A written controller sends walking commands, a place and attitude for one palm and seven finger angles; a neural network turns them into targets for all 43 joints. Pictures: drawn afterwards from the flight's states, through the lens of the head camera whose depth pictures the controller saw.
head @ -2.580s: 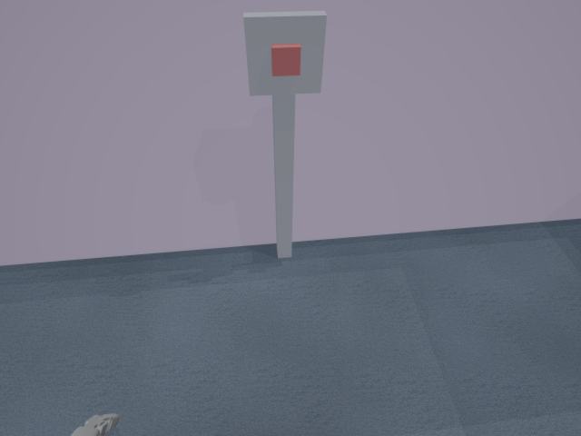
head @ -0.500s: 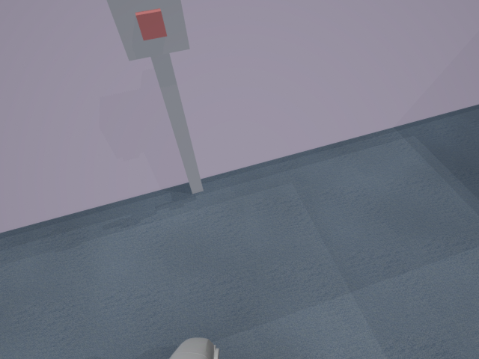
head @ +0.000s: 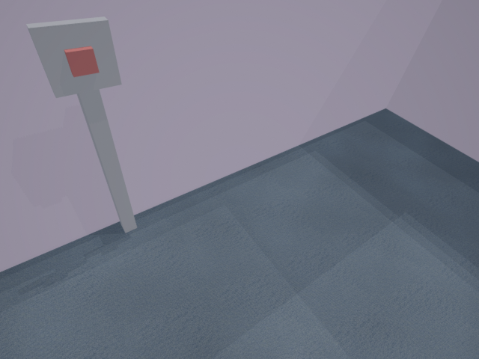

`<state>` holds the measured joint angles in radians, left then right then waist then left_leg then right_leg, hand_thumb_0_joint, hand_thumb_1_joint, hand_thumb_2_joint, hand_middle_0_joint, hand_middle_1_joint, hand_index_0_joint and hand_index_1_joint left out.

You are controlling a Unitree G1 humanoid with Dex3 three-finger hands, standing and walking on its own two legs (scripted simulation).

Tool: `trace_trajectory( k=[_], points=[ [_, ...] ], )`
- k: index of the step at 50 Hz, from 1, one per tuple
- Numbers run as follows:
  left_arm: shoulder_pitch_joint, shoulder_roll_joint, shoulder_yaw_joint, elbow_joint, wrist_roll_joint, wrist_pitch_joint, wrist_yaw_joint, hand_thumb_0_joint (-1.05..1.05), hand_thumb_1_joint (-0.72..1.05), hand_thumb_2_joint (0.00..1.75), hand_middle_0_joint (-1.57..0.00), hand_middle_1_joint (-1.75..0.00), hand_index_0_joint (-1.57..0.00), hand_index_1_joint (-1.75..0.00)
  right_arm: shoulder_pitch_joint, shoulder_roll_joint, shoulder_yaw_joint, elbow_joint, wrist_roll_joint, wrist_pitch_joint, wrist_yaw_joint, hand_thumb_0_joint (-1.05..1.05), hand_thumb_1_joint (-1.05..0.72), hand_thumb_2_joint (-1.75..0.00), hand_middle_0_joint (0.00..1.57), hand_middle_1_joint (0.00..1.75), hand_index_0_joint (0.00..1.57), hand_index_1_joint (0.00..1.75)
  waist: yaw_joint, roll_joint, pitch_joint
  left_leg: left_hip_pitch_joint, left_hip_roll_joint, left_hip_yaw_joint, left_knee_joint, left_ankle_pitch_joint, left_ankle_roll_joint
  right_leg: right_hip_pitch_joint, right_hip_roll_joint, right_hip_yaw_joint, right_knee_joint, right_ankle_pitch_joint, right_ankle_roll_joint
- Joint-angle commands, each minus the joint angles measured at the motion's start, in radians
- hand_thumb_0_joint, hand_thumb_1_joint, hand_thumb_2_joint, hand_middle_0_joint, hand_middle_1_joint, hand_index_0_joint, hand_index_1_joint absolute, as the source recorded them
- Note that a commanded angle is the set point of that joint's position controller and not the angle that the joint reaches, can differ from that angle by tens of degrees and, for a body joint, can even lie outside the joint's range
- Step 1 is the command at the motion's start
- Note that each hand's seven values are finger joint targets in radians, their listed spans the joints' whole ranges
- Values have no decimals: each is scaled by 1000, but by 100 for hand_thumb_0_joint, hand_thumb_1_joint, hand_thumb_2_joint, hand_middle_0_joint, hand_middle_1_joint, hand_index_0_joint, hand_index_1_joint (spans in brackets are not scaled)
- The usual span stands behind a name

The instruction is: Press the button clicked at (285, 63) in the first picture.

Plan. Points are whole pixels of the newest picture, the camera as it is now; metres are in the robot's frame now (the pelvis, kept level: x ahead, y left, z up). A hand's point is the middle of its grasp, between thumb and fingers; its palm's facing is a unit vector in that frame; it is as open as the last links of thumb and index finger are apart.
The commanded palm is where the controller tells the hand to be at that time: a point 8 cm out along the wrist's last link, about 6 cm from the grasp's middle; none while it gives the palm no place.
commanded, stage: walk to a spot facing it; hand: left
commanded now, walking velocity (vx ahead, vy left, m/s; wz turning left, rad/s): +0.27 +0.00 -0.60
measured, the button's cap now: (82, 61) +0.80 +0.51 +0.09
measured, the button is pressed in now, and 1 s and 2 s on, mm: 0 0 0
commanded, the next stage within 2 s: turn to face it in 0.72 s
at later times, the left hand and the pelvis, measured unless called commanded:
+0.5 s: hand (224, 292) +0.31 +0.04 -0.18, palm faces -0.45 -0.89 -0.10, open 7.4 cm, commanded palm none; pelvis +0.11 -0.05 -0.02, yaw -20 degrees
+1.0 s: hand (219, 266) +0.38 +0.06 -0.19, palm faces -0.35 -0.92 -0.19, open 7.4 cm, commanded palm none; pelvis +0.31 -0.11 -0.02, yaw -26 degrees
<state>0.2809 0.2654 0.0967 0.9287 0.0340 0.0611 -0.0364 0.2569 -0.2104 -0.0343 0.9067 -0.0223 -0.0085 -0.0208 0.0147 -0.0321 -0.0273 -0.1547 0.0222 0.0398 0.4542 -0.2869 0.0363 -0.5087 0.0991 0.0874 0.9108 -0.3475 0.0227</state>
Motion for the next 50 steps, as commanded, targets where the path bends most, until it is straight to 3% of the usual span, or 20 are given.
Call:
trace_trajectory(
  k=[1, 6, 11, 18, 21, 23, 24, 25, 26, 27, 28, 31, 33, 35, 40, 45, 47, 48, 49, 50],
  points=[
    [-19, 54, 23, -79, 6, -27, -24, 0, 90, 90, -20, -30, -20, -30, -34, -150, -23, -61, 3, -47, -17, 0, -90, -90, 20, 30, 20, 30, 33, 145, 164, -107, 238, -154, -327, -230, 21, -195, -88, -41, 341, 142, 18],
    [-79, 28, 11, -85, 7, -24, -21, 0, 90, 90, -20, -30, -20, -30, 145, -107, -15, 2, 9, -66, -23, 0, -90, -90, 20, 30, 20, 30, -16, 154, 166, 51, 248, -82, -292, -51, 19, -332, -137, -51, 376, 232, 32],
    [-190, 4, -7, -102, 1, -30, -25, 0, 90, 90, -20, -30, -20, -30, 277, -98, -13, 66, 4, -77, -26, 0, -90, -90, 20, 30, 20, 30, -59, 141, 181, 209, 313, -36, -254, 214, 68, -403, -186, -99, 245, 187, 35],
    [-361, -47, -32, -125, -4, -44, -32, 0, 90, 90, -20, -30, -20, -30, 367, -87, -14, 134, -13, -72, -24, 0, -90, -90, 20, 30, 20, 30, -109, 173, 212, 268, 336, 103, -213, 394, 86, -301, -184, -196, -44, 121, -12],
    [-350, -50, -35, -118, -6, -56, -28, 0, 90, 90, -20, -30, -20, -30, 359, -100, -22, 146, -14, -67, -20, 0, -90, -90, 20, 30, 20, 30, -88, 185, 180, 266, 335, 186, -127, 647, 65, -155, -128, -256, -163, 73, -55],
    [-248, -31, -25, -89, -6, -67, -22, 0, 90, 90, -20, -30, -20, -30, 330, -128, -31, 136, -8, -67, -19, 0, -90, -90, 20, 30, 20, 30, -34, 200, 100, 275, 328, 245, 31, 962, 46, 8, -70, -294, -240, 43, -91],
    [-141, -3, -14, -57, -4, -79, -17, 0, 90, 90, -20, -30, -20, -30, 303, -148, -38, 126, -2, -66, -18, 0, -90, -90, 20, 30, 20, 30, 21, 203, 25, 243, 317, 268, 177, 998, 19, 172, -51, -297, -307, 79, -106],
    [12, 52, 5, -10, -1, -94, -10, 0, 90, 90, -20, -30, -20, -30, 279, -150, -37, 109, 8, -65, -9, 0, -90, -90, 20, 30, 20, 30, 95, 151, -83, 76, 306, 280, 397, 861, -28, 487, -64, -269, -384, 179, -130],
    [144, 157, 26, 21, -4, -102, 6, 0, 90, 90, -20, -30, -20, -30, 295, -99, -27, 85, 24, -61, 7, 0, -90, -90, 20, 30, 20, 30, 143, -39, -219, -251, 219, 272, 680, 200, -73, 821, -307, 38, -399, 216, -211],
    [196, 238, 44, 30, -26, -98, 23, 0, 90, 90, -20, -30, -20, -30, 252, -40, -20, 36, 29, -64, 0, 0, -90, -90, 20, 30, 20, 30, 132, -176, -308, -498, 77, 154, 1006, -329, -109, 930, -533, 502, -482, 387, -319],
    [159, 241, 50, 22, -39, -85, 32, 0, 90, 90, -20, -30, -20, -30, 150, -69, -30, 15, 25, -63, -5, 0, -90, -90, 20, 30, 20, 30, 134, -65, -218, -539, 115, 22, 1039, -260, -77, 814, -528, 443, -555, 332, -337],
    [-47, 116, 10, -22, -32, -100, 38, 0, 90, 90, -20, -30, -20, -30, 118, -53, -36, 33, 6, -46, 2, 0, -90, -90, 20, 30, 20, 30, 15, 54, 10, -449, 195, -19, 906, -57, -83, 385, -421, 211, -628, 269, -250],
    [-77, 77, -4, -18, -18, -120, 41, 0, 90, 90, -20, -30, -20, -30, 167, -16, -31, 60, -5, -24, 3, 0, -90, -90, 20, 30, 20, 30, -43, 34, 61, -385, 186, -4, 825, -29, -91, 231, -358, 101, -652, 406, -219],
    [-74, 68, -9, -7, -13, -128, 38, 0, 90, 90, -20, -30, -20, -30, 188, -9, -31, 65, -7, -12, 6, 0, -90, -90, 20, 30, 20, 30, -70, -31, 58, -375, 170, 6, 756, 3, -101, 204, -309, 34, -652, 455, -205],
    [4, 47, -11, 20, -12, -138, 38, 0, 90, 90, -20, -30, -20, -30, 12, -21, -30, 5, -7, -19, 22, 0, -90, -90, 20, 30, 20, 30, -32, -96, 66, -444, 145, 14, 558, 84, -113, 276, -276, 50, -640, 475, -214],
    [68, 42, -25, 62, -11, -135, 57, 0, 90, 90, -20, -30, -20, -30, -93, 5, -9, 3, 5, -34, 31, 0, -90, -90, 20, 30, 20, 30, 5, -100, 30, -331, 76, 59, 272, 79, -83, 425, -288, -1, -560, 713, -179],
    [79, 39, -28, 76, -13, -131, 64, 0, 90, 90, -20, -30, -20, -30, -79, 0, -7, 20, 7, -39, 25, 0, -90, -90, 20, 30, 20, 30, -5, -75, 35, -223, 45, 60, 167, 128, -65, 423, -293, -30, -505, 742, -150],
    [78, 38, -32, 83, -17, -127, 68, 0, 90, 90, -20, -30, -20, -30, -20, -15, -8, 47, 5, -41, 21, 0, -90, -90, 20, 30, 20, 30, -32, -57, 8, -133, 25, 56, 75, 206, -56, 434, -273, -57, -429, 744, -123],
    [89, 30, -35, 85, -20, -121, 70, 0, 90, 90, -20, -30, -20, -30, 63, -53, -16, 74, 1, -45, 17, 0, -90, -90, 20, 30, 20, 30, -57, -3, -45, 1, 49, 16, 21, 410, -39, 405, -241, -94, -297, 657, -82],
    [129, -3, -40, 81, -30, -117, 72, 0, 90, 90, -20, -30, -20, -30, 133, -134, -32, 79, -9, -49, 11, 0, -90, -90, 20, 30, 20, 30, -70, 164, -119, 198, 225, -163, 38, 761, 43, 232, -163, -162, -108, 362, -29]
  ],
)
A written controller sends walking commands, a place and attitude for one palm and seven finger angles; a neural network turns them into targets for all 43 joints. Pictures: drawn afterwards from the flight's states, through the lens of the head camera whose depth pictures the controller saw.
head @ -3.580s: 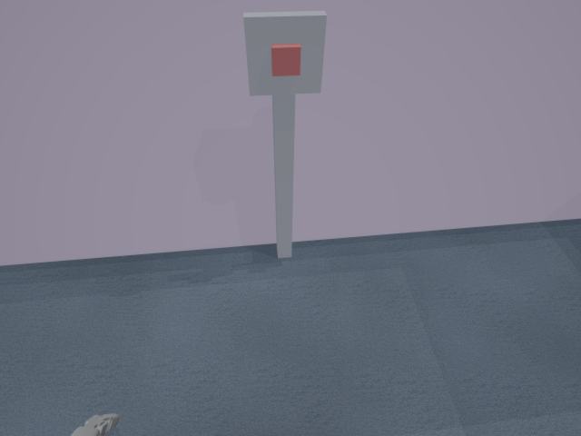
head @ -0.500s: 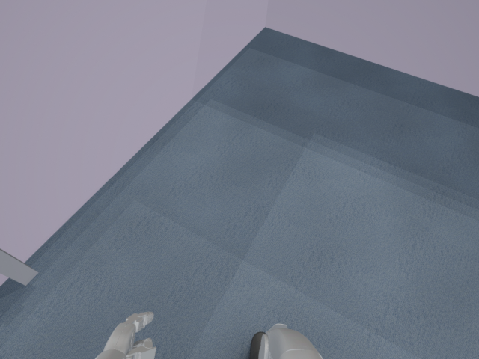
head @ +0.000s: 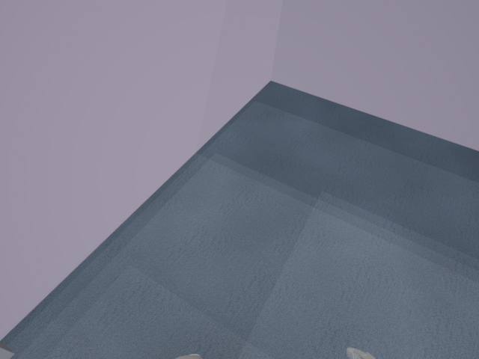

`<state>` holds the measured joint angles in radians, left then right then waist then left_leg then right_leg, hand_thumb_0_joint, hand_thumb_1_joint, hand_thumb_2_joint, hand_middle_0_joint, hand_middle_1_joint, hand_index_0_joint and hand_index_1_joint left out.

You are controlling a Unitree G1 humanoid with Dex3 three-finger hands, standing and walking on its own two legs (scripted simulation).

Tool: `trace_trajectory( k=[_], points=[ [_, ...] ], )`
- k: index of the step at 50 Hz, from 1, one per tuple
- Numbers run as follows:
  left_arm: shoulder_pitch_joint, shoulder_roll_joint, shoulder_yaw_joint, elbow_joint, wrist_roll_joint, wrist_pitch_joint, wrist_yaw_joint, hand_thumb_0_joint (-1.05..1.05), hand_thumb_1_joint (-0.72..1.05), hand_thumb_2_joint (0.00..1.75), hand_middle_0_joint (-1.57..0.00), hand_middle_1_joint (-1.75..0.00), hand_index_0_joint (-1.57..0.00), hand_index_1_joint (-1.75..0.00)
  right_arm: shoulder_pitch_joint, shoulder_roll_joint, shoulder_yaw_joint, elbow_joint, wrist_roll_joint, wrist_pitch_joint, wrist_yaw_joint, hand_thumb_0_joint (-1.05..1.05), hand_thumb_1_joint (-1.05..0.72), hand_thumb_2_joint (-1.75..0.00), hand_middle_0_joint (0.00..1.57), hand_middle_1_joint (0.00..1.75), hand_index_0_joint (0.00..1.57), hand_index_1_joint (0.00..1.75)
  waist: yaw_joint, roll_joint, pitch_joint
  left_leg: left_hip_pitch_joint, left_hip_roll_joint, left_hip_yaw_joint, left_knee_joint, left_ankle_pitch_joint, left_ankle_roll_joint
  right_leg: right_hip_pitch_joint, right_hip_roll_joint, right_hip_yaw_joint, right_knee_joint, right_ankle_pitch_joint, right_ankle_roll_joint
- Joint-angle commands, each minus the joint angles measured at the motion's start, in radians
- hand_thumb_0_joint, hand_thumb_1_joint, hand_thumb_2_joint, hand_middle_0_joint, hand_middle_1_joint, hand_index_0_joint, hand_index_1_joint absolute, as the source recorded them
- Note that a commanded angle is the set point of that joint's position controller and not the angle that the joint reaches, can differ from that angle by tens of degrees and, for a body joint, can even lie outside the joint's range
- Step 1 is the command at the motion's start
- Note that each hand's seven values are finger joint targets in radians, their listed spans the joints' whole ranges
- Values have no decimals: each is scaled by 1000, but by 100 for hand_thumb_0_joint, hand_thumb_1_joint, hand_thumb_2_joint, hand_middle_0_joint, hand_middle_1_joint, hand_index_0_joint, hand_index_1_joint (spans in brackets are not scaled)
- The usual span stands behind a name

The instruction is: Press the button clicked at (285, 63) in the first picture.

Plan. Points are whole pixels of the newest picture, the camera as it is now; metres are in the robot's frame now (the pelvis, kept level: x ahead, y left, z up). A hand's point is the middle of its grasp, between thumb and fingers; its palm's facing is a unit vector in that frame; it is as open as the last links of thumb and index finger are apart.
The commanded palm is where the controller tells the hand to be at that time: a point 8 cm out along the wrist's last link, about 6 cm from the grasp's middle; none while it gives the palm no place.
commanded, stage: turn to face it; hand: left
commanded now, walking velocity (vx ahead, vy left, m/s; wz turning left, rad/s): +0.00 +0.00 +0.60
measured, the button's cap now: out of the picture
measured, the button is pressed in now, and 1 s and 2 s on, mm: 0 0 0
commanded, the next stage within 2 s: take the last steps up to it in 1.78 s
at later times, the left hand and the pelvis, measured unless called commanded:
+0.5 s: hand out of the picture +0.06 +0.21 -0.15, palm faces +0.25 -0.94 -0.25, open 7.4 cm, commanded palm none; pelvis +0.01 +0.00 +0.01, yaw +13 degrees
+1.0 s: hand out of the picture -0.09 +0.19 -0.18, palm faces +0.56 -0.79 -0.23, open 7.3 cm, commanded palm none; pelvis +0.00 +0.01 -0.01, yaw +33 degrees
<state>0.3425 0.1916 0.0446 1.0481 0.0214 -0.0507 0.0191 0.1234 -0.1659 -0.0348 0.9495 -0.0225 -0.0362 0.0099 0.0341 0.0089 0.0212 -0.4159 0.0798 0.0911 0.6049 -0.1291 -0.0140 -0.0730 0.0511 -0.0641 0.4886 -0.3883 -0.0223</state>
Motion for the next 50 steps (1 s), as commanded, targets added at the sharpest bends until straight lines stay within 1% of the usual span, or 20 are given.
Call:
trace_trajectory(
  k=[1, 2, 6, 11, 17, 21, 23, 25, 26, 27, 28, 29, 31, 33, 36, 44, 47, 48, 49, 50],
  points=[
    [106, 49, 0, -40, -24, -1, 15, 0, 90, 90, -20, -30, -20, -30, 294, -235, -37, 46, 2, -9, -21, 0, -90, -90, 20, 30, 20, 30, -73, 287, -200, 527, 339, -378, -142, 931, 212, -325, -45, -28, 557, -225, 50],
    [85, 72, 3, -46, -16, 10, 23, 0, 90, 90, -20, -30, -20, -30, 256, -216, -27, 39, 7, 5, -28, 0, -90, -90, 20, 30, 20, 30, -59, 198, -151, 430, 347, -393, -194, 820, 257, -340, -74, 44, 631, -274, 55],
    [-23, 79, 27, -55, -2, 44, 5, 0, 90, 90, -20, -30, -20, -30, 93, -160, -20, -3, 5, 19, -31, 0, -90, -90, 20, 30, 20, 30, -26, 114, 14, 134, 207, -312, -321, 249, 190, -363, -135, 55, 637, -88, 71],
    [-9, 64, 45, -77, 4, 74, 3, 0, 90, 90, -20, -30, -20, -30, 90, -178, -47, -34, 5, 34, -24, 0, -90, -90, 20, 30, 20, 30, -26, 97, -52, 91, 143, -329, -392, -131, 158, -364, -125, 45, 601, 29, 81],
    [-91, 66, 56, -138, 0, 80, 6, 0, 90, 90, -20, -30, -20, -30, 124, -207, -74, -44, -4, 50, -20, 0, -90, -90, 20, 30, 20, 30, -54, 122, -62, 121, 139, -445, -390, -255, 179, -389, -108, 54, 467, -17, 86],
    [-105, 70, 55, -166, -5, 81, 6, 0, 90, 90, -20, -30, -20, -30, 140, -224, -88, -48, -8, 60, -19, 0, -90, -90, 20, 30, 20, 30, -60, 145, -80, 140, 119, -515, -377, -209, 179, -321, -69, 59, 318, -67, 72],
    [-53, 75, 56, -160, -14, 84, 9, 0, 90, 90, -20, -30, -20, -30, 129, -230, -96, -59, -10, 67, -17, 0, -90, -90, 20, 30, 20, 30, -41, 161, -105, 112, 89, -526, -385, -179, 152, -207, -40, 44, 190, -71, 56],
    [33, 94, 63, -139, -19, 83, 12, 0, 90, 90, -20, -30, -20, -30, 94, -227, -102, -70, -7, 75, -13, 0, -90, -90, 20, 30, 20, 30, -3, 145, -110, 30, 27, -481, -367, -201, 76, -33, -29, 14, -43, 23, 37],
    [74, 135, 70, -135, -14, 76, 16, 0, 90, 90, -20, -30, -20, -30, 79, -197, -102, -79, 1, 80, -9, 0, -90, -90, 20, 30, 20, 30, 19, 66, -113, -70, -27, -423, -271, -234, 18, 88, -96, 64, -194, 67, 11],
    [60, 226, 86, -154, 4, 71, 25, 0, 90, 90, -20, -30, -20, -30, 103, -119, -94, -94, 12, 84, -9, 0, -90, -90, 20, 30, 20, 30, 17, -206, -94, -276, -142, -250, 21, -348, -42, 169, -370, 335, -336, -115, -75],
    [-61, 254, 70, -198, 5, 76, 28, 0, 90, 90, -20, -30, -20, -30, 91, -133, -98, -107, -5, 76, -13, 0, -90, -90, 20, 30, 20, 30, -3, -307, 15, -334, -168, -145, 292, -398, -49, -45, -550, 445, -368, -126, -134],
    [-181, 212, 56, -237, 0, 71, 31, 0, 90, 90, -20, -30, -20, -30, 102, -168, -100, -102, -12, 78, -3, 0, -90, -90, 20, 30, 20, 30, -57, -187, 41, -246, -113, -182, 441, -329, -28, -204, -515, 323, -353, -37, -126],
    [-260, 154, 46, -252, -7, 50, 26, 0, 90, 90, -20, -30, -20, -30, 158, -141, -98, -57, -6, 94, 9, 0, -90, -90, 20, 30, 20, 30, -111, -156, 69, -196, -85, -145, 557, -232, -41, -242, -383, 181, -301, 141, -63],
    [-189, 123, 32, -228, -6, 34, 20, 0, 90, 90, -20, -30, -20, -30, 151, -132, -84, -52, -4, 87, 15, 0, -90, -90, 20, 30, 20, 30, -88, -153, 80, -249, -67, -99, 575, -194, -59, -105, -343, 52, -191, 474, -57],
    [-58, 145, 37, -189, -2, 31, 22, 0, 90, 90, -20, -30, -20, -30, 78, -121, -74, -77, 0, 87, 14, 0, -90, -90, 20, 30, 20, 30, -31, -170, 33, -266, -52, -60, 515, -229, -74, 55, -364, 4, -112, 749, -55],
    [-4, 212, 54, -179, 9, 53, 15, 0, 90, 90, -20, -30, -20, -30, -65, -119, -50, -121, 4, 85, 21, 0, -90, -90, 20, 30, 20, 30, 19, -258, 12, -84, -50, 35, 208, -277, -50, 53, -399, -64, -36, 776, -66],
    [-32, 237, 65, -185, 5, 54, 10, 0, 90, 90, -20, -30, -20, -30, 6, -148, -56, -117, 5, 69, 15, 0, -90, -90, 20, 30, 20, 30, -20, -243, -67, 73, -83, 73, -15, -200, -23, 69, -399, -120, 108, 845, -37],
    [-42, 238, 67, -188, -3, 55, 8, 0, 90, 90, -20, -30, -20, -30, 86, -187, -66, -100, 0, 61, 13, 0, -90, -90, 20, 30, 20, 30, -66, -185, -118, 237, -78, 46, -149, -45, -6, -5, -387, -141, 263, 779, 1],
    [-54, 202, 64, -218, -13, 53, -1, 0, 90, 90, -20, -30, -20, -30, 182, -296, -94, -83, -5, 48, 6, 0, -90, -90, 20, 30, 20, 30, -123, 55, -208, 493, 107, -179, -191, 281, 76, -245, -300, -164, 499, 439, 66],
    [-99, 135, 39, -267, -17, 53, -7, 0, 90, 90, -20, -30, -20, -30, 250, -392, -116, -69, 11, 44, -3, 0, -90, -90, 20, 30, 20, 30, -152, 305, -250, 609, 345, -497, -163, 839, 223, -514, -170, -87, 704, -281, 123]
  ],
)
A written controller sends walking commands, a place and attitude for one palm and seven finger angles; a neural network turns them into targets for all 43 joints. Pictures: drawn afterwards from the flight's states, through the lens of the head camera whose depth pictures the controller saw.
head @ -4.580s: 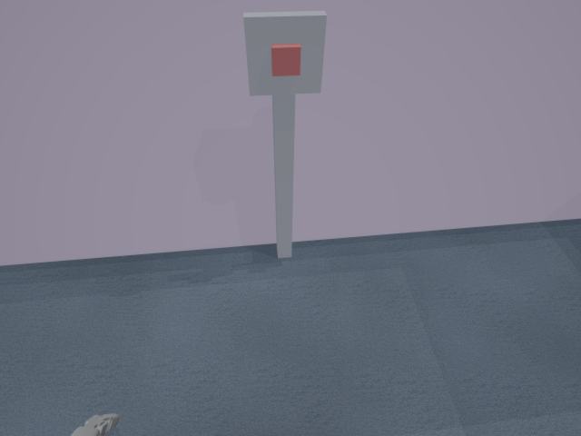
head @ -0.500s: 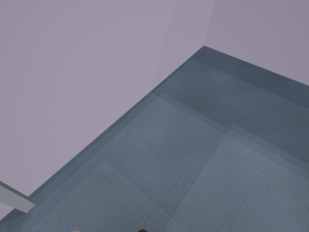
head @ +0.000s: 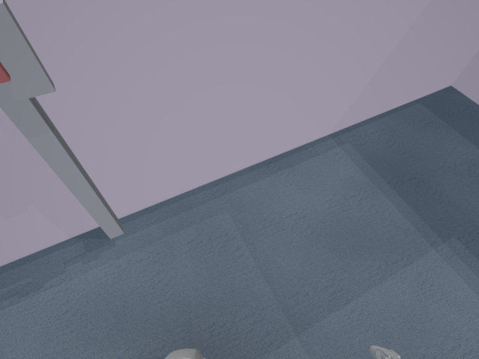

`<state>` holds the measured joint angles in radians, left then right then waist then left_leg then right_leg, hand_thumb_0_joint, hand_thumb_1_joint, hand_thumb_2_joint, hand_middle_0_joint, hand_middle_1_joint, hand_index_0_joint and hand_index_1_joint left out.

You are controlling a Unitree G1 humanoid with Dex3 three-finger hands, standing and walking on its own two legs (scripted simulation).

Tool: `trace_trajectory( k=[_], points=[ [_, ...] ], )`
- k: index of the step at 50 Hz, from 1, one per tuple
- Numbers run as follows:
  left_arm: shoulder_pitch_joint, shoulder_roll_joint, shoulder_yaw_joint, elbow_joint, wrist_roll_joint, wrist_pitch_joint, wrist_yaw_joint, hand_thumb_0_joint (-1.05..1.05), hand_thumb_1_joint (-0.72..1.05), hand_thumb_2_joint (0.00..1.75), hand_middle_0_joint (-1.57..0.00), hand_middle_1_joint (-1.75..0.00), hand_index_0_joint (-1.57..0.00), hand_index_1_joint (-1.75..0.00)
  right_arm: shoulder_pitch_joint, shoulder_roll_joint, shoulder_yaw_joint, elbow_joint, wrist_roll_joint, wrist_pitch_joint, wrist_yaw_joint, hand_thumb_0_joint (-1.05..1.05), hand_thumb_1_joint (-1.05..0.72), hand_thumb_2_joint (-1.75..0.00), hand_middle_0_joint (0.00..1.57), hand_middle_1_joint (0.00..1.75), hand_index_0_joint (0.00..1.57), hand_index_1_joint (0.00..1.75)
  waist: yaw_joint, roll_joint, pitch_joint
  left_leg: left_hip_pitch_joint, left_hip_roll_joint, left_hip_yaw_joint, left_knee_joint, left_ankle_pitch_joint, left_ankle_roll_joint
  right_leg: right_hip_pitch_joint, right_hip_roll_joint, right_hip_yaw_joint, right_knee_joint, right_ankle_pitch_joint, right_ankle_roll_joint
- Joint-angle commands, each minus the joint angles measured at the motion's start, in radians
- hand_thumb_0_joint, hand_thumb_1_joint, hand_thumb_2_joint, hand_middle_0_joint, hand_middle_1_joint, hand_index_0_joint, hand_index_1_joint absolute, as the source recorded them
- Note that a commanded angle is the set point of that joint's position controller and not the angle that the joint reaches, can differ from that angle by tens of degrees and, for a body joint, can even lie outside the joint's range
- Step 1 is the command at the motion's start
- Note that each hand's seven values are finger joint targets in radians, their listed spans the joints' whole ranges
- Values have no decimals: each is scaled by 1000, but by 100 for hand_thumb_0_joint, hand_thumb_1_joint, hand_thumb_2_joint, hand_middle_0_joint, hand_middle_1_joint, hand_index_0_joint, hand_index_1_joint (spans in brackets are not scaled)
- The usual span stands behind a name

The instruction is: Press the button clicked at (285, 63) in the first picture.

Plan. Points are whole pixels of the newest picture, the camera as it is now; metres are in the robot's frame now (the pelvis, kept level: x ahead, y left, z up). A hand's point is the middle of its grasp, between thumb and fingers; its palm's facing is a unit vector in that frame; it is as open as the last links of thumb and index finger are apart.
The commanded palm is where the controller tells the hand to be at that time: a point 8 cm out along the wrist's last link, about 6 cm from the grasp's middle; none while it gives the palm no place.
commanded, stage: turn to face it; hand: left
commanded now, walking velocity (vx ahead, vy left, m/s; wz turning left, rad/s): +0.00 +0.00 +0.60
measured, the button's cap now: out of the picture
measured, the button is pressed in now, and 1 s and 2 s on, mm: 0 0 0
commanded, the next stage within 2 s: take the last steps up to it in 0.78 s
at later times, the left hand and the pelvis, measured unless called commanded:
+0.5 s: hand out of the picture +0.11 +0.21 -0.12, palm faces +0.26 -0.92 -0.28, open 7.4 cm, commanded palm none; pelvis +0.02 -0.02 +0.01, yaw +16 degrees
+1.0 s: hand out of the picture -0.11 +0.18 -0.17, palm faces +0.54 -0.81 -0.22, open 7.4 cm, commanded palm none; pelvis +0.00 +0.01 +0.01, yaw +29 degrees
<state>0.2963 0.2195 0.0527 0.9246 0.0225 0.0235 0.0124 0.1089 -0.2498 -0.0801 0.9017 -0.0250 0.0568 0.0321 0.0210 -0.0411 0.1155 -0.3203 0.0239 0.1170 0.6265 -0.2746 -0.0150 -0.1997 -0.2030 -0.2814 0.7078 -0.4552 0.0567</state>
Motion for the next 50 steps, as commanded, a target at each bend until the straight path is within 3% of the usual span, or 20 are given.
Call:
trace_trajectory(
  k=[1, 4, 6, 8, 16, 20, 22, 23, 24, 25, 26, 29, 31, 41, 43, 45, 46, 47, 48, 50],
  points=[
    [-102, 136, 33, -159, -10, -4, 11, 0, 90, 90, -20, -30, -20, -30, 292, -294, -63, 1, 23, -39, -28, 0, -90, -90, 20, 30, 20, 30, -137, 223, -328, 482, 412, -416, -164, 976, 255, -392, 57, 231, 531, -198, 27],
    [-127, 128, 45, -117, -9, 7, 7, 0, 90, 90, -20, -30, -20, -30, 91, -203, -36, -49, 7, -45, -46, 0, -90, -90, 20, 30, 20, 30, -72, 227, -160, 220, 268, -335, -226, 648, 190, -372, 46, 277, 515, -37, 37],
    [-84, 121, 47, -97, -6, 9, -3, 0, 90, 90, -20, -30, -20, -30, 37, -180, -24, -66, 5, -51, -45, 0, -90, -90, 20, 30, 20, 30, -34, 181, -149, 168, 212, -296, -248, 558, 163, -326, 70, 264, 468, 37, 41],
    [-72, 116, 46, -94, -5, 13, -4, 0, 90, 90, -20, -30, -20, -30, 38, -182, -26, -71, 7, -53, -42, 0, -90, -90, 20, 30, 20, 30, -27, 179, -154, 156, 184, -289, -263, 515, 158, -307, 89, 263, 419, 73, 46],
    [-188, 117, 37, -153, -8, 5, 4, 0, 90, 90, -20, -30, -20, -30, 107, -191, -42, -58, 1, -42, -38, 0, -90, -90, 20, 30, 20, 30, -62, 200, -158, 197, 184, -438, -248, 470, 192, -300, 135, 284, 212, 37, 50],
    [-157, 102, 32, -159, -18, -5, 9, 0, 90, 90, -20, -30, -20, -30, 83, -192, -47, -68, -2, -37, -39, 0, -90, -90, 20, 30, 20, 30, -42, 208, -174, 135, 165, -492, -200, 532, 183, -155, 180, 274, 20, 42, 31],
    [-102, 115, 35, -148, -21, -15, 12, 0, 90, 90, -20, -30, -20, -30, 69, -182, -48, -72, 5, -36, -38, 0, -90, -90, 20, 30, 20, 30, -12, 192, -199, 71, 134, -503, -141, 505, 151, -12, 186, 274, -160, 167, 25],
    [-51, 138, 40, -138, -19, -26, 15, 0, 90, 90, -20, -30, -20, -30, 62, -160, -44, -78, 12, -37, -36, 0, -90, -90, 20, 30, 20, 30, 15, 133, -218, -6, 90, -471, -77, 370, 105, 116, 145, 297, -317, 283, 20],
    [-28, 223, 55, -134, -3, -39, 23, 0, 90, 90, -20, -30, -20, -30, 101, -87, -33, -83, 22, -39, -29, 0, -90, -90, 20, 30, 20, 30, 17, -121, -256, -186, -25, -335, 101, 33, 21, 297, -84, 495, -418, 368, -40],
    [-29, 282, 60, -140, 1, -36, 25, 0, 90, 90, -20, -30, -20, -30, 109, -69, -31, -103, 15, -38, -32, 0, -90, -90, 20, 30, 20, 30, 14, -285, -241, -294, -120, -192, 317, -344, -37, 257, -301, 675, -405, 559, -157],
    [-51, 254, 55, -151, -4, -29, 27, 0, 90, 90, -20, -30, -20, -30, 102, -116, -44, -98, 8, -28, -33, 0, -90, -90, 20, 30, 20, 30, 7, -161, -217, -249, -62, -228, 475, -324, -28, 140, -307, 602, -392, 565, -210],
    [-172, 151, 29, -161, -8, -32, 23, 0, 90, 90, -20, -30, -20, -30, 117, -98, -39, -35, 0, -5, -14, 0, -90, -90, 20, 30, 20, 30, -50, -136, -82, -260, -11, -185, 623, -141, -45, 24, -129, 384, -390, 487, -166],
    [-138, 136, 27, -144, -5, -39, 22, 0, 90, 90, -20, -30, -20, -30, 115, -78, -31, -26, 5, -5, -8, 0, -90, -90, 20, 30, 20, 30, -45, -119, -78, -256, -3, -157, 599, -103, -56, 44, -108, 306, -371, 591, -157],
    [22, 188, 43, -48, 12, -30, 21, 0, 90, 90, -20, -30, -20, -30, -8, -31, 7, -32, 17, -14, -14, 0, -90, -90, 20, 30, 20, 30, 30, -192, -124, -99, -9, -48, 170, -178, -45, 142, -132, 240, -295, 779, -181],
    [19, 199, 47, -36, 11, -26, 21, 0, 90, 90, -20, -30, -20, -30, 17, -33, 10, -22, 19, -23, -19, 0, -90, -90, 20, 30, 20, 30, 17, -193, -148, -19, -17, -31, 51, -139, -33, 127, -136, 235, -255, 779, -168],
    [-2, 183, 42, -19, -3, -23, 18, 0, 90, 90, -20, -30, -20, -30, 100, -51, 12, 9, 14, -38, -23, 0, -90, -90, 20, 30, 20, 30, -33, -128, -177, 175, -14, -24, -189, 75, -18, 42, -94, 182, -169, 619, -100],
    [11, 141, 34, -26, -11, -19, 14, 0, 90, 90, -20, -30, -20, -30, 151, -120, -1, 21, 8, -50, -24, 0, -90, -90, 20, 30, 20, 30, -56, 63, -219, 329, 98, -152, -268, 155, 15, -89, -30, 140, -19, 371, -52],
    [18, 68, 16, -52, -13, -17, 6, 0, 90, 90, -20, -30, -20, -30, 209, -215, -21, 27, 0, -55, -30, 0, -90, -90, 20, 30, 20, 30, -79, 366, -224, 414, 339, -463, -316, 307, 130, -330, 98, 100, 180, -148, 9],
    [-37, 83, 12, -60, -1, -9, 10, 0, 90, 90, -20, -30, -20, -30, 236, -235, -24, 42, -2, -45, -34, 0, -90, -90, 20, 30, 20, 30, -103, 306, -183, 328, 394, -489, -352, 169, 202, -352, 106, 188, 308, -213, -9],
    [-81, 89, 18, -27, 8, -6, -3, 0, 90, 90, -20, -30, -20, -30, 177, -153, 1, 40, -4, -59, -51, 0, -90, -90, 20, 30, 20, 30, -81, 288, -66, 213, 309, -449, -428, -107, 187, -402, 83, 246, 398, -69, -22]
  ],
)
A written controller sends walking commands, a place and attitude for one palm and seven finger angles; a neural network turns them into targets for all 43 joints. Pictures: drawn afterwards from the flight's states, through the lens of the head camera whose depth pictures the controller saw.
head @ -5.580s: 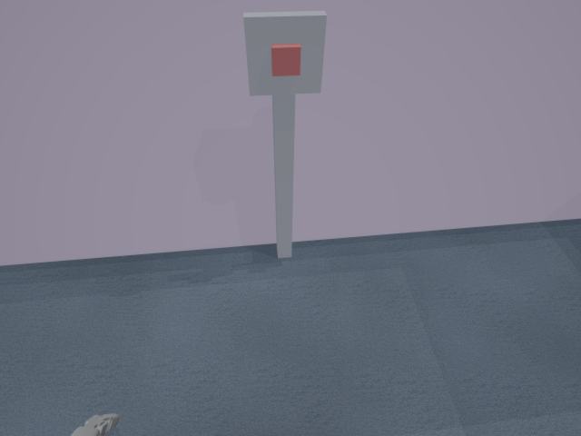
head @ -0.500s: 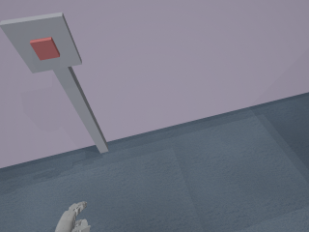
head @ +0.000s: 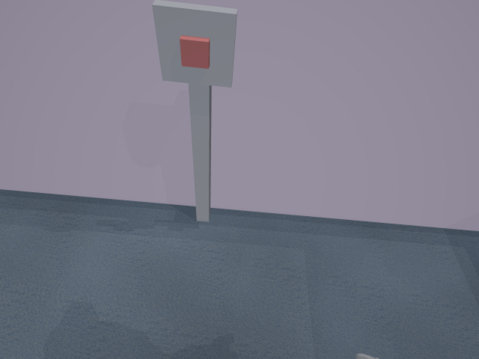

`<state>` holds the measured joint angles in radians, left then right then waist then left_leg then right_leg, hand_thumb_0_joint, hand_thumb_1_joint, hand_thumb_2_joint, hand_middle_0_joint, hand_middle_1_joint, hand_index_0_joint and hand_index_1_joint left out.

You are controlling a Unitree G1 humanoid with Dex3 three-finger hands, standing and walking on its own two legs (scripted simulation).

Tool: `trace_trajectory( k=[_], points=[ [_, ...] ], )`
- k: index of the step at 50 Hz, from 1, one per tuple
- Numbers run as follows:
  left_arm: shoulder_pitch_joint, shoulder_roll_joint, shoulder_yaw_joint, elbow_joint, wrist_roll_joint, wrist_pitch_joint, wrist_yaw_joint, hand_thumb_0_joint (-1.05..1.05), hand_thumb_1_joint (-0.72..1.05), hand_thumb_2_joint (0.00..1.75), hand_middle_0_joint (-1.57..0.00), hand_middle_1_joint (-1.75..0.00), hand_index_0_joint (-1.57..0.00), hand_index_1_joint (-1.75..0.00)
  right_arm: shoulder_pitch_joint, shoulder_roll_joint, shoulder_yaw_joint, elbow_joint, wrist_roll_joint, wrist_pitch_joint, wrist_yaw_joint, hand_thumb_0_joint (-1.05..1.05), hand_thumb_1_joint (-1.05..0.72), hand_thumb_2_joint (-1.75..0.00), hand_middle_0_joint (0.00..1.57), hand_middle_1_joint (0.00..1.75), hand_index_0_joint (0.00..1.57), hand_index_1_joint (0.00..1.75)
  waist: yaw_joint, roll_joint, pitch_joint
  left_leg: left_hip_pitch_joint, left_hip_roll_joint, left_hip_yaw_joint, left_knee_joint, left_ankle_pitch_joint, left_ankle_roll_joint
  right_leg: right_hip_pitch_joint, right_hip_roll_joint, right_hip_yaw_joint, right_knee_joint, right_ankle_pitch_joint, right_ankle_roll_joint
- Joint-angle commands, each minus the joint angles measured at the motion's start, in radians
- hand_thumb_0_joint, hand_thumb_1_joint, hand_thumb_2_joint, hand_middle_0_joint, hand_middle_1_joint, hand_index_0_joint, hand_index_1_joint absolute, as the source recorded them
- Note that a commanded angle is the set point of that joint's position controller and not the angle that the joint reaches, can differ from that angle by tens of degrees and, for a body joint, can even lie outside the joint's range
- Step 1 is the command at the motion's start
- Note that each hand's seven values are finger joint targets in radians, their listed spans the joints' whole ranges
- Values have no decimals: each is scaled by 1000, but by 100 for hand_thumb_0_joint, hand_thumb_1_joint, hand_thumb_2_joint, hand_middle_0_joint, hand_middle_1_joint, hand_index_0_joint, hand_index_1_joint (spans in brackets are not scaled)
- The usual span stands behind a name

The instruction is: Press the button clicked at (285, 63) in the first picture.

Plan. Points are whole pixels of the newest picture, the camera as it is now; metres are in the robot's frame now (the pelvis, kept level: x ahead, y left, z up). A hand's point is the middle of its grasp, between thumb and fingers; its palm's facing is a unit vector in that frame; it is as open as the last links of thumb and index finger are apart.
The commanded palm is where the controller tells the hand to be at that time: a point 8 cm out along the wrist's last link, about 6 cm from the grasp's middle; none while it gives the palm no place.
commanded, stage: take the last steps up to it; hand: left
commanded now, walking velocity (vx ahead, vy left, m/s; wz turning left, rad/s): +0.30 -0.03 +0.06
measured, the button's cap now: (195, 51) +0.75 +0.20 +0.11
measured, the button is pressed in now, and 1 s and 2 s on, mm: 0 0 0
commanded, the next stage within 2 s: come to a stop and stand still in 0.80 s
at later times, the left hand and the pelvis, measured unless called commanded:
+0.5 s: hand (157, 332) +0.18 +0.17 -0.15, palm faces -0.02 -0.98 -0.18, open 7.4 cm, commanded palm none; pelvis +0.10 -0.01 +0.01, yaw +1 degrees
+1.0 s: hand (180, 343) +0.17 +0.12 -0.17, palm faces +0.17 -0.98 -0.13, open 7.3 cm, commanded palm none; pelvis +0.24 -0.02 +0.01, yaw +4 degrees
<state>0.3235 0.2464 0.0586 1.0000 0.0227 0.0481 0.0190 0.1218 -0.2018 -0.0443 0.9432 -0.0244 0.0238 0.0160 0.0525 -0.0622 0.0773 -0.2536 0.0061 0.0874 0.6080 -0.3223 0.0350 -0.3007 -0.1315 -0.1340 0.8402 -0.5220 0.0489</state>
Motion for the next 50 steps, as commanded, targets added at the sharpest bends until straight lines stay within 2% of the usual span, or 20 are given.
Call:
trace_trajectory(
  k=[1, 3, 6, 13, 19, 23, 25, 26, 27, 28, 29, 30, 32, 34, 37, 44, 47, 48, 49, 50],
  points=[
    [-90, 71, 11, -79, 10, -36, -22, 0, 90, 90, -20, -30, -20, -30, 129, -170, -24, -9, 0, -31, -38, 0, -90, -90, 20, 30, 20, 30, -91, 257, -5, 112, 302, -388, -422, -124, 123, -295, 4, 110, 292, 77, -17],
    [-34, 44, 5, -33, 12, -42, -33, 0, 90, 90, -20, -30, -20, -30, 126, -139, -13, -1, 4, -50, -40, 0, -90, -90, 20, 30, 20, 30, -66, 205, 8, 109, 240, -298, -441, -29, 94, -276, 11, 102, 286, 191, -10],
    [-11, 35, 0, -3, 9, -46, -34, 0, 90, 90, -20, -30, -20, -30, 188, -116, -9, 29, 13, -68, -44, 0, -90, -90, 20, 30, 20, 30, -62, 174, 1, 148, 219, -251, -453, 73, 96, -274, 19, 96, 251, 251, 0],
    [-100, 18, 1, -18, 7, -47, -34, 0, 90, 90, -20, -30, -20, -30, 299, -98, -16, 84, 9, -85, -52, 0, -90, -90, 20, 30, 20, 30, -80, 162, 42, 228, 268, -273, -475, 133, 140, -364, -3, 108, 143, 289, 15],
    [-230, -16, -3, -50, 1, -58, -41, 0, 90, 90, -20, -30, -20, -30, 372, -91, -19, 137, -3, -87, -54, 0, -90, -90, 20, 30, 20, 30, -109, 162, 76, 229, 288, -265, -457, 195, 155, -319, 4, 83, -56, 259, -2],
    [-245, -33, -2, -52, -3, -71, -42, 0, 90, 90, -20, -30, -20, -30, 380, -97, -19, 164, -10, -84, -53, 0, -90, -90, 20, 30, 20, 30, -104, 182, 73, 176, 276, -230, -396, 271, 135, -185, 44, 42, -187, 247, -26],
    [-177, -27, 5, -26, -3, -81, -41, 0, 90, 90, -20, -30, -20, -30, 372, -95, -18, 174, -8, -82, -52, 0, -90, -90, 20, 30, 20, 30, -69, 156, 37, 128, 242, -186, -307, 312, 105, -20, 82, 9, -288, 302, -39],
    [-89, -5, 11, 2, -2, -89, -38, 0, 90, 90, -20, -30, -20, -30, 378, -85, -16, 180, -4, -82, -50, 0, -90, -90, 20, 30, 20, 30, -31, 103, -15, 86, 202, -154, -190, 356, 81, 132, 102, 3, -359, 339, -50],
    [46, 42, 23, 46, 1, -100, -32, 0, 90, 90, -20, -30, -20, -30, 369, -67, -12, 179, 5, -88, -44, 0, -90, -90, 20, 30, 20, 30, 31, 43, -91, -17, 159, -103, -16, 315, 45, 340, 31, 90, -390, 348, -77],
    [176, 138, 46, 82, 8, -113, -18, 0, 90, 90, -20, -30, -20, -30, 392, -8, -3, 155, 15, -96, -35, 0, -90, -90, 20, 30, 20, 30, 62, -180, -205, -245, 45, 7, 258, 28, -7, 578, -220, 383, -452, 370, -167],
    [250, 188, 50, 94, -9, -111, -12, 0, 90, 90, -20, -30, -20, -30, 343, -30, -3, 126, 16, -89, -37, 0, -90, -90, 20, 30, 20, 30, 78, -182, -230, -324, 7, -30, 488, -281, -13, 546, -344, 572, -553, 433, -241],
    [173, 162, 45, 80, -14, -107, -7, 0, 90, 90, -20, -30, -20, -30, 330, -34, -15, 130, 16, -84, -37, 0, -90, -90, 20, 30, 20, 30, 51, -84, -173, -343, 57, -87, 587, -231, -6, 447, -328, 518, -582, 318, -263],
    [31, 75, 24, 49, -12, -107, -2, 0, 90, 90, -20, -30, -20, -30, 270, 1, -15, 128, 9, -71, -28, 0, -90, -90, 20, 30, 20, 30, 4, -46, -26, -345, 119, -94, 615, -97, -12, 213, -274, 427, -640, 208, -227],
    [-22, -7, -2, 44, -7, -115, 1, 0, 90, 90, -20, -30, -20, -30, 285, 37, -13, 139, 0, -51, -24, 0, -90, -90, 20, 30, 20, 30, -50, -14, 43, -284, 134, -85, 554, -2, -32, 67, -202, 251, -669, 347, -187],
    [-3, -43, -8, 49, 1, -128, 5, 0, 90, 90, -20, -30, -20, -30, 319, 63, -15, 148, -4, -33, -19, 0, -90, -90, 20, 30, 20, 30, -87, -34, 27, -230, 128, -45, 446, 46, -61, 27, -152, 120, -657, 537, -175],
    [61, 18, -10, 86, 2, -128, 0, 0, 90, 90, -20, -30, -20, -30, 124, 35, -9, 78, 3, -44, 0, 0, -90, -90, 20, 30, 20, 30, -44, -59, 15, -209, 102, 2, 144, 87, -71, 129, -145, 123, -630, 582, -192],
    [69, 15, -13, 103, 2, -114, 10, 0, 90, 90, -20, -30, -20, -30, 90, 34, 4, 77, 7, -55, -11, 0, -90, -90, 20, 30, 20, 30, -41, -47, -1, -85, 77, 0, -20, 107, -67, 148, -126, 104, -529, 732, -172],
    [61, 1, -20, 107, -2, -104, 15, 0, 90, 90, -20, -30, -20, -30, 122, 30, 9, 96, 8, -60, -19, 0, -90, -90, 20, 30, 20, 30, -55, -31, -27, 16, 62, 3, -129, 216, -70, 138, -86, 78, -459, 759, -139],
    [78, -19, -26, 113, -6, -98, 19, 0, 90, 90, -20, -30, -20, -30, 178, -4, 6, 116, 7, -70, -27, 0, -90, -90, 20, 30, 20, 30, -68, 40, -85, 139, 92, -27, -189, 460, -62, 122, -40, 64, -368, 715, -98],
    [118, -47, -36, 114, -15, -91, 23, 0, 90, 90, -20, -30, -20, -30, 221, -64, -1, 124, 7, -79, -38, 0, -90, -90, 20, 30, 20, 30, -70, 163, -166, 280, 212, -117, -143, 829, -18, 59, 5, 43, -310, 525, -51]
  ],
)
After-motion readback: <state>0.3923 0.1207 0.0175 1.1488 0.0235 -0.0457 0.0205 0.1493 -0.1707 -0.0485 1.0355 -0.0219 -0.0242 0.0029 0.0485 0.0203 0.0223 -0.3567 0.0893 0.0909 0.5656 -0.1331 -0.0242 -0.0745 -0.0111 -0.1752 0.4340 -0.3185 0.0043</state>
